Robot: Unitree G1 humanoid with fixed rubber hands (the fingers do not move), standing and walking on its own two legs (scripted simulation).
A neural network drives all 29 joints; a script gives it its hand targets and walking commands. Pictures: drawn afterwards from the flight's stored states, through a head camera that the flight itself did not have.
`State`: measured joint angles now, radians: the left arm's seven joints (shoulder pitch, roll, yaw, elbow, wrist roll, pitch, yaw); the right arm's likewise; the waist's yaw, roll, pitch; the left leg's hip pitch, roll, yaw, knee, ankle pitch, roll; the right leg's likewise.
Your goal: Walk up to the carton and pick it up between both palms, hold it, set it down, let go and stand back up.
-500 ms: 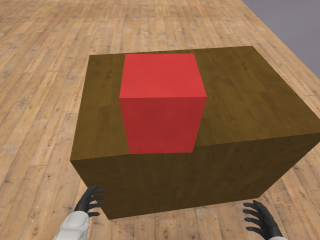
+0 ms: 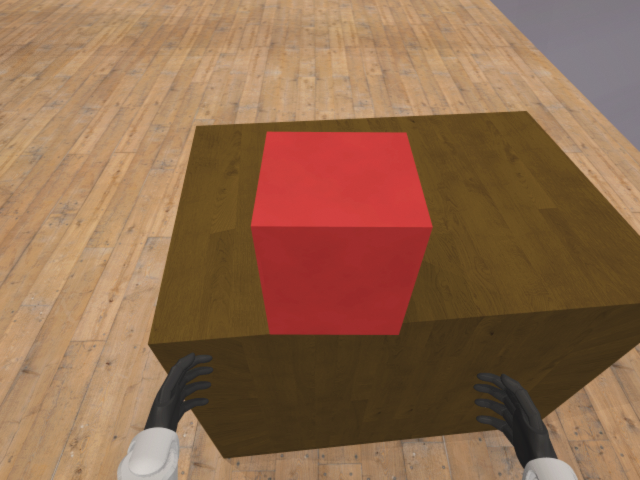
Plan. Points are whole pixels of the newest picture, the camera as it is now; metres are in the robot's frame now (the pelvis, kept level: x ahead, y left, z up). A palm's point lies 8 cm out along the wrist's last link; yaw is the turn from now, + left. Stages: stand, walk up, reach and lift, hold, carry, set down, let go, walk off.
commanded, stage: reach and lift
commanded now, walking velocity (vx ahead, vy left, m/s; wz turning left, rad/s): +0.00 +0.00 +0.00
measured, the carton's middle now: (335, 237) +0.45 +0.01 +0.03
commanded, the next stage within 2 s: none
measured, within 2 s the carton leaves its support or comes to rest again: neither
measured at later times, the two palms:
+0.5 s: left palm (180, 371) +0.23 +0.20 +0.02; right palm (522, 381) +0.24 -0.22 +0.01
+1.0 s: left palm (170, 294) +0.30 +0.21 +0.09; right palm (527, 293) +0.32 -0.22 +0.09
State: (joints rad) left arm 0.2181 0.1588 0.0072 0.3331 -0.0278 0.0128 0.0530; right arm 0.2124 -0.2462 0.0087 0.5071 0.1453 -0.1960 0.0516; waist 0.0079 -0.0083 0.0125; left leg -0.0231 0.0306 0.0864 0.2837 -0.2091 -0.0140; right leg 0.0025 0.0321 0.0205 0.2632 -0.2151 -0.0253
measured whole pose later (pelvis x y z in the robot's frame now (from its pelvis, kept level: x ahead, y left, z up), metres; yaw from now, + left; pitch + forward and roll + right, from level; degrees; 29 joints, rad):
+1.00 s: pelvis -0.02 +0.00 +0.00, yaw +0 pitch +0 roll +0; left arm -0.28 0.16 0.12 0.29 -0.07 0.29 0.06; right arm -0.36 -0.36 0.05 0.57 0.37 0.03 0.01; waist 0.02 -0.02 -0.03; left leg -0.11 0.03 0.08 0.27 -0.16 -0.01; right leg -0.10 0.04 0.02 0.28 -0.18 -0.03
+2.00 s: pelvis -0.03 -0.01 +0.00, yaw +2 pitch +8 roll +0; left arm -1.05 0.40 0.05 0.80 -0.22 0.50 0.06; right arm -1.14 -0.49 0.12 1.07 0.50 0.32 -0.01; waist 0.03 -0.01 -0.13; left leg -0.32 0.05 0.05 0.33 -0.15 -0.02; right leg -0.28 0.05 -0.02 0.31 -0.17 -0.04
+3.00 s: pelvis -0.04 -0.02 -0.01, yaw +2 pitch +17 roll -1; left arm -1.16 0.30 -0.01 1.44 -0.23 -0.09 0.07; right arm -1.17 -0.34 0.08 1.41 0.37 -0.05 -0.04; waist 0.03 -0.02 -0.23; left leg -0.57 0.05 0.03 0.41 -0.15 -0.03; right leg -0.52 0.05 -0.04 0.39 -0.17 -0.04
